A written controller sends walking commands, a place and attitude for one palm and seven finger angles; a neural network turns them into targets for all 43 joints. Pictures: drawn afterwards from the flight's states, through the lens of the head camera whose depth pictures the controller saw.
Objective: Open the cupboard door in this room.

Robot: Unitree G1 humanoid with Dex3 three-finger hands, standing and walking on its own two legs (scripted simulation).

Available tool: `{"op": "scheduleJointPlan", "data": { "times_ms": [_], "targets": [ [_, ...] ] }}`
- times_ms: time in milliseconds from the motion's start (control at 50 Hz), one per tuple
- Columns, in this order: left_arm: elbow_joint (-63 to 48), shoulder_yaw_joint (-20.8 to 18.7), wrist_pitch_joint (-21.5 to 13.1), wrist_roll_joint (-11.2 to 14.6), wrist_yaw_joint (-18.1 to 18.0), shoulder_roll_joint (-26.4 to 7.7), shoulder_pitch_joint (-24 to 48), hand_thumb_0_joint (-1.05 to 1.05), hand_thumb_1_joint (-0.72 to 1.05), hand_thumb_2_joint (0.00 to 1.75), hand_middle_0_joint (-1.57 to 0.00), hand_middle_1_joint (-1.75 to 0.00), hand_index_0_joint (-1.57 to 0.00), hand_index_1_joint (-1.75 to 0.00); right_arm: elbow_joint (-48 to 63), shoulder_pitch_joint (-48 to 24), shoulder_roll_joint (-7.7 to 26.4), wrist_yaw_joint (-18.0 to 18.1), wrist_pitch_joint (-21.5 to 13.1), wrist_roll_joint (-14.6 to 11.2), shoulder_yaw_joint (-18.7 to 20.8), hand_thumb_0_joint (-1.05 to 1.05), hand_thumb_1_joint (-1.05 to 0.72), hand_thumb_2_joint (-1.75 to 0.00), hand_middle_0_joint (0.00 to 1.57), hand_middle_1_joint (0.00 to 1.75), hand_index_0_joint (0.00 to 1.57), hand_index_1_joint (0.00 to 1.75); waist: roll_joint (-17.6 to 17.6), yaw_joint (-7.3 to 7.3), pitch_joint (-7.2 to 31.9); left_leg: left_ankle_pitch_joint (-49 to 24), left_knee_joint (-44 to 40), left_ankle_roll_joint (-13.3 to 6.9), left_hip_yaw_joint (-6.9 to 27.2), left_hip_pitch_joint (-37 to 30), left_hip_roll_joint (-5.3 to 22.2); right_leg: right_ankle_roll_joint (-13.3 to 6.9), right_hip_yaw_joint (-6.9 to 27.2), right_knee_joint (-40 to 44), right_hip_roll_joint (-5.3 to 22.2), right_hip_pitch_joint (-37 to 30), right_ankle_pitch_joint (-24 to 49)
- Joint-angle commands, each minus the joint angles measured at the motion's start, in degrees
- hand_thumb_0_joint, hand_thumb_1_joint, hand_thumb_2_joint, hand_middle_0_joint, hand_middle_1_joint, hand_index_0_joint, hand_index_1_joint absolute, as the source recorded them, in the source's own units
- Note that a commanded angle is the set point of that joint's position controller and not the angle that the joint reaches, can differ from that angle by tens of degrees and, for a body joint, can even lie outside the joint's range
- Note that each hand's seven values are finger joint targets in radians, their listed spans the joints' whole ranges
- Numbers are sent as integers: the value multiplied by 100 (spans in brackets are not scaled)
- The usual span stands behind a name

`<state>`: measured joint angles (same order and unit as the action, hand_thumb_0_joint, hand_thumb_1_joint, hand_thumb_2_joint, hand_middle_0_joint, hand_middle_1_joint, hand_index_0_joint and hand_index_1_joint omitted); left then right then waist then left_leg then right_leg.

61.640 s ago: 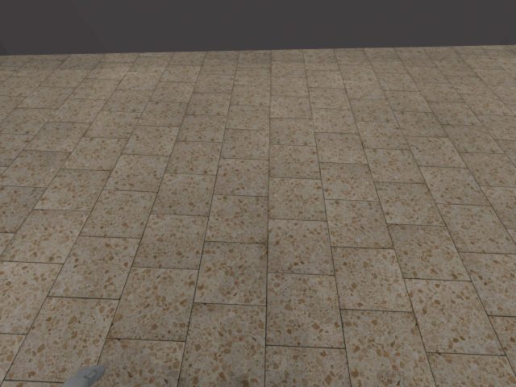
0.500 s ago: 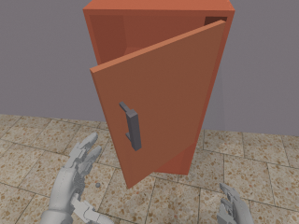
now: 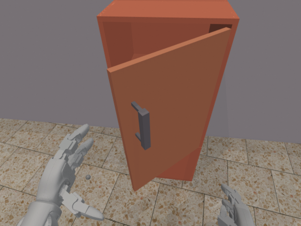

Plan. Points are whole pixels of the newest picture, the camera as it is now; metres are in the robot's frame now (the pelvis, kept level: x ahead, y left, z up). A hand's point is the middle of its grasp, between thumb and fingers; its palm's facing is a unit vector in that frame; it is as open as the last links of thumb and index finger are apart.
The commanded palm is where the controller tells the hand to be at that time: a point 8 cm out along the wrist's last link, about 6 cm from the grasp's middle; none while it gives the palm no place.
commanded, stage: draw the hand back to the body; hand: left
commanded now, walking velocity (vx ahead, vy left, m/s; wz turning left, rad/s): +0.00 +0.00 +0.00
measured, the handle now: (140, 126) +0.35 +0.06 +0.11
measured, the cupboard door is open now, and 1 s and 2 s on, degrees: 43 43 43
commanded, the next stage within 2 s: step back with the hand held close in 1.16 s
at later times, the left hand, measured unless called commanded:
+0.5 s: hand (50, 157) +0.22 +0.23 +0.15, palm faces +0.30 -0.88 -0.38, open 12.5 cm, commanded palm +0.17 +0.28 +0.18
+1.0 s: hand (36, 145) +0.23 +0.26 +0.17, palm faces +0.42 -0.81 -0.41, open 7.6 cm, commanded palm +0.18 +0.30 +0.20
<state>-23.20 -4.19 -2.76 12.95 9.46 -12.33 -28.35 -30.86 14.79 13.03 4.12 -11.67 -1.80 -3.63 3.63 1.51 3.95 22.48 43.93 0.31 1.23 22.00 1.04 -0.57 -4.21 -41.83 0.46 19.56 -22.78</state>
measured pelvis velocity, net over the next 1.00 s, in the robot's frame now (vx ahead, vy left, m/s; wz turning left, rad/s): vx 0.03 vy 0.01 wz -0.03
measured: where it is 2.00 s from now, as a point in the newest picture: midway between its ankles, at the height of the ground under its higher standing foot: outside the picture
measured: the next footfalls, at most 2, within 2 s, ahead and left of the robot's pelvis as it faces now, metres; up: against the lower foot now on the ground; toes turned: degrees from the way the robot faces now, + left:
none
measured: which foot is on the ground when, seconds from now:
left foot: down 0.00-1.00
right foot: down 0.00-1.00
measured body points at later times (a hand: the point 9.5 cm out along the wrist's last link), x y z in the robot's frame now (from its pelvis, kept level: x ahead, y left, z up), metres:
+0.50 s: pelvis +0.02 +0.02 +0.03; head +0.01 +0.00 +0.48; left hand +0.19 +0.28 +0.18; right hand +0.19 -0.20 -0.06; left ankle +0.01 +0.12 -0.71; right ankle -0.01 -0.11 -0.71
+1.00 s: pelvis +0.03 +0.01 +0.03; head +0.02 -0.01 +0.48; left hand +0.20 +0.30 +0.19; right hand +0.21 -0.22 -0.06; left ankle +0.01 +0.12 -0.71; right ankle -0.01 -0.11 -0.71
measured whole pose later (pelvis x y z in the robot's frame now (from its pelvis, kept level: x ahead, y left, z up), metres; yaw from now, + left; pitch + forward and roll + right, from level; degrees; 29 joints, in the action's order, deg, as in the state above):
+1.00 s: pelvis +0.03 +0.01 +0.03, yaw -2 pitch -3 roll -1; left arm -21.0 -18.3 -4.8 2.2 -7.1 -18.3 -27.2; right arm -37.5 10.1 13.1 4.3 -5.7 0.7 -0.7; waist 3.6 3.5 -0.8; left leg 15.1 23.1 -0.2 -1.2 5.2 0.8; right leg 0.2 -2.0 -20.6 0.2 3.5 -14.4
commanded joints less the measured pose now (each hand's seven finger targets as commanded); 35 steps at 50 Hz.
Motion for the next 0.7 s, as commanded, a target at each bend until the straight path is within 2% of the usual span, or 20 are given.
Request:
{"op": "scheduleJointPlan", "data": {
  "times_ms": [0, 40, 60, 80, 100, 120, 140, 220, 240, 320, 340, 360, 440, 480, 500, 560, 640, 660, 680],
  "targets": [
    [-1375, -556, -296, 161, 98, -636, 613, 0, -43, 33, -15, -30, -15, -30, 985, -785, 565, 99, -464, -51, 250, 0, -90, -90, 20, 30, 20, 30, -218, 32, 150, -798, -867, -123, 68, -280, -167, 35, 72, 953, -140, 71, 782],
    [-1269, -753, -211, 193, 122, -791, 675, 0, -36, 36, -16, -30, -16, -30, 930, -813, 575, 118, -471, -57, 248, 0, -90, -90, 20, 30, 20, 30, -315, 67, 153, -791, -901, -128, 75, -292, -163, 32, 81, 1020, -136, -22, 737],
    [-1302, -745, -172, 226, 158, -744, 716, 0, -32, 37, -16, -30, -16, -30, 935, -844, 568, 129, -467, -62, 240, 0, -90, -90, 20, 30, 20, 30, -237, 57, 115, -803, -929, -128, 69, -330, -166, 39, 77, 1047, -125, -23, 764],
    [-1876, -850, -414, -580, -647, -1441, 1140, 0, -29, 39, -16, -30, -16, -30, 938, -903, 489, 260, -409, 44, 253, 0, -90, -90, 20, 30, 20, 30, -214, 144, -51, -729, -1131, -119, -53, -449, -126, -12, 334, 1449, -55, -150, 665],
    [-1441, -753, -398, -667, -987, -1002, 609, 0, -26, 40, -16, -30, -16, -30, 868, -820, 410, 296, -384, 114, 226, 0, -90, -90, 20, 30, 20, 30, -235, 69, -316, -619, -1197, -89, -81, -521, -136, -17, 280, 1615, -31, -65, 460],
    [-1342, -582, -369, -712, -1111, -779, 369, 0, -22, 42, -16, -30, -16, -30, 856, -806, 404, 277, -362, 128, 211, 0, -90, -90, 20, 30, 20, 30, -363, 54, -365, -606, -1244, -81, -70, -536, -135, -3, 243, 1644, -20, -62, 437],
    [-1349, -642, -372, -814, -1233, -873, 347, 0, -18, 43, -16, -30, -16, -30, 795, -837, 451, 260, -313, 130, 228, 0, -90, -90, 20, 30, 20, 30, -499, 98, -310, -722, -1298, -96, -49, -596, -101, -15, 233, 1689, -37, -236, 521],
    [-1559, -671, -513, -1031, -1518, -942, 409, 0, -5, 50, -17, -30, -17, -30, 680, -883, 463, 233, -225, 183, 233, 0, -90, -90, 20, 30, 20, 30, 193, 74, -169, -1012, -1653, -66, -83, -963, -74, -32, 162, 1731, -38, -580, 854],
    [-1447, -742, -512, -1073, -1582, -1040, 396, 0, -1, 51, -17, -30, -17, -30, 628, -923, 485, 235, -217, 194, 244, 0, -90, -90, 20, 30, 20, 30, 203, 101, -229, -1052, -1731, -68, -86, -997, -57, -33, 178, 1794, -41, -661, 911],
    [-1592, -893, -617, -1146, -1715, -1134, 403, 0, 13, 57, -17, -30, -17, -30, 551, -918, 506, 208, -204, 226, 280, 0, -90, -90, 20, 30, 20, 30, 58, 99, 0, -1415, -1972, -54, -67, -1233, -23, -34, 125, 1835, -66, -990, 1217],
    [-1468, -1014, -617, -1160, -1748, -1238, 351, 0, 17, 58, -17, -30, -17, -30, 503, -948, 524, 211, -196, 234, 290, 0, -90, -90, 20, 30, 20, 30, -119, 134, -23, -1471, -2016, -55, -59, -1244, -7, -33, 114, 1880, -75, -1071, 1256],
    [-1487, -1020, -626, -1155, -1750, -1188, 303, 0, 20, 60, -18, -30, -18, -30, 501, -970, 511, 206, -179, 231, 299, 0, -90, -90, 20, 30, 20, 30, -174, 123, -26, -1575, -2066, -58, -82, -1288, 5, -23, 118, 1890, -74, -1116, 1361],
    [-1392, -1357, -643, -1171, -1784, -1385, 213, 0, 34, 66, -18, -30, -18, -30, 382, -1014, 535, 179, -104, 234, 347, 0, -90, -90, 20, 30, 20, 30, -79, 189, 61, -2224, -2120, -43, -145, -1442, 17, -22, 128, 1949, -73, -1382, 1871],
    [-1340, -1446, -634, -1145, -1775, -1364, 155, 0, 41, 69, -18, -30, -18, -30, 353, -997, 519, 154, -45, 237, 359, 0, -90, -90, 20, 30, 20, 30, -33, 185, 32, -2483, -2149, -33, -171, -1500, 27, -6, 124, 1978, -69, -1432, 2060],
    [-1327, -1469, -632, -1146, -1766, -1344, 200, 0, 44, 70, -18, -30, -18, -30, 337, -1005, 522, 138, -19, 233, 362, 0, -90, -90, 20, 30, 20, 30, 7, 181, -9, -2553, -2175, -14, -163, -1510, 36, -5, 113, 1994, -81, -1435, 2055],
    [-1178, -1667, -626, -1122, -1776, -1435, 220, 0, 55, 75, -19, -30, -19, -30, 311, -1037, 526, 132, 43, 227, 405, 0, -90, -90, 20, 30, 20, 30, -185, 194, -46, -2643, -2214, -34, -204, -1576, 45, 13, 120, 2078, -84, -1490, 2185],
    [-1125, -1970, -624, -1111, -1793, -1665, 385, 0, 69, 81, -19, -30, -19, -30, 260, -1070, 557, 131, 112, 227, 441, 0, -90, -90, 20, 30, 20, 30, 29, 222, -18, -2692, -2240, -39, -251, -1664, 25, 4, 154, 2170, -89, -1563, 2274],
    [-1170, -1948, -627, -1091, -1787, -1595, 391, 0, 73, 82, -19, -30, -19, -30, 265, -1040, 535, 122, 134, 221, 433, 0, -90, -90, 20, 30, 20, 30, 86, 202, 0, -2830, -2248, -31, -239, -1694, 26, 8, 144, 2161, -86, -1587, 2343],
    [-1210, -2031, -631, -1093, -1793, -1674, 433, 0, 76, 84, -19, -30, -19, -30, 262, -1027, 544, 115, 145, 224, 444, 0, -90, -90, 20, 30, 20, 30, 81, 207, 77, -2921, -2234, -31, -245, -1746, 25, 11, 145, 2162, -88, -1609, 2411]
  ]
}}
